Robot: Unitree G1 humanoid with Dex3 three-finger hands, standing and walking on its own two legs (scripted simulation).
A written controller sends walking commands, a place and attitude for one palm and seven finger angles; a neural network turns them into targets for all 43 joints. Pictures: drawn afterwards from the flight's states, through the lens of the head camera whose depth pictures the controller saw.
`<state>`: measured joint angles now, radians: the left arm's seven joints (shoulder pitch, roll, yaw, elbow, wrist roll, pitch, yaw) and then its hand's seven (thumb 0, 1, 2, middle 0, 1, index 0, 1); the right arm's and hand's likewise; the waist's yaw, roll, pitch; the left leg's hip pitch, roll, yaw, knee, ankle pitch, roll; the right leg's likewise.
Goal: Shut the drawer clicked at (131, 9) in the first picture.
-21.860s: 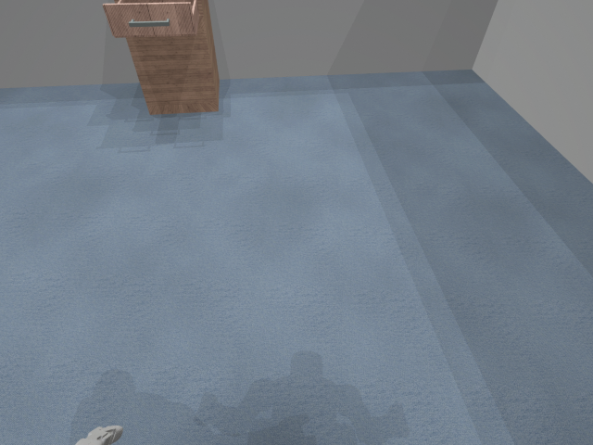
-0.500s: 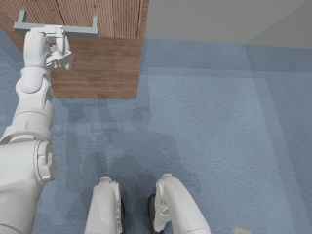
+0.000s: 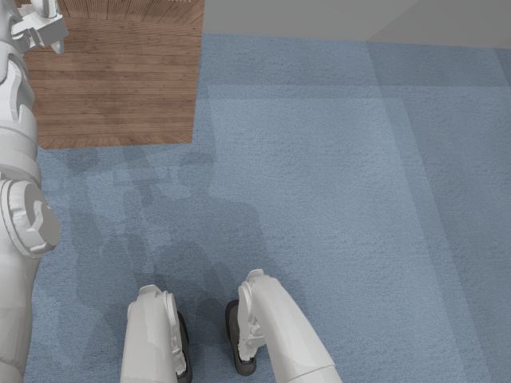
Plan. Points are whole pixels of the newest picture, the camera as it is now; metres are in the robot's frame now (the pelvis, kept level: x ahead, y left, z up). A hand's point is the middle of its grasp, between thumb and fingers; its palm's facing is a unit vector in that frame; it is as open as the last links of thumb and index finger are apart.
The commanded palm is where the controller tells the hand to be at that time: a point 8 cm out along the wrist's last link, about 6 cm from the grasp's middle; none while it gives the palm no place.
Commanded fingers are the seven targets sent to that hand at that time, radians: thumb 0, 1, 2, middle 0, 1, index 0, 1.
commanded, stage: push the drawer shut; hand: left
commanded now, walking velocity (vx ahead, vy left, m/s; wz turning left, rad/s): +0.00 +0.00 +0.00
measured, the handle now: out of the picture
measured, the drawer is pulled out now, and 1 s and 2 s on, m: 0.02 0.00 0.00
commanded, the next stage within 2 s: pull the fist back off the drawer in 0.28 s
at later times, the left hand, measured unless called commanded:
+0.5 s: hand (48, 1) +0.62 +0.19 +0.05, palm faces +0.02 -1.00 -0.05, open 3.2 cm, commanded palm +0.64 +0.17 +0.06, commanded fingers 0.00 0.90 0.90 -1.40 -1.60 -1.40 -1.60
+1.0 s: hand (42, 11) +0.60 +0.20 +0.05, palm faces +0.06 -1.00 -0.02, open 3.2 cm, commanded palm +0.58 +0.20 +0.06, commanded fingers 0.00 0.90 0.90 -1.40 -1.60 -1.40 -1.60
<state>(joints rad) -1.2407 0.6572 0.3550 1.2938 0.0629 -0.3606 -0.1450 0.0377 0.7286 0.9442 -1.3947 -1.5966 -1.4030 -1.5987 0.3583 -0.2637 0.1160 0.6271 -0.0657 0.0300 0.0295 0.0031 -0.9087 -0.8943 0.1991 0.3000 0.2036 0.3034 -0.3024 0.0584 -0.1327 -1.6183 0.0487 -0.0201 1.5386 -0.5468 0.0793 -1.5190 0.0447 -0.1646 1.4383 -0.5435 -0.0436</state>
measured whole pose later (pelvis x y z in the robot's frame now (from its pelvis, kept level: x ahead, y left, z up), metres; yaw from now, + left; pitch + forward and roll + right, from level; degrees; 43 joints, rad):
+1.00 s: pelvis +0.02 +0.00 +0.02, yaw -1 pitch +36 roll -8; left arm -1.12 0.64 0.43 1.13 0.02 -0.27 -0.16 0.02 0.86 0.89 -1.39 -1.60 -1.40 -1.60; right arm 0.39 -0.25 0.11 0.60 -0.06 0.05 0.06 0.00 -0.91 -0.89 0.20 0.30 0.20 0.30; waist -0.27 0.07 -0.13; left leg -1.56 0.06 0.00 1.49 -0.56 0.08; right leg -1.47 0.07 -0.14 1.38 -0.54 -0.03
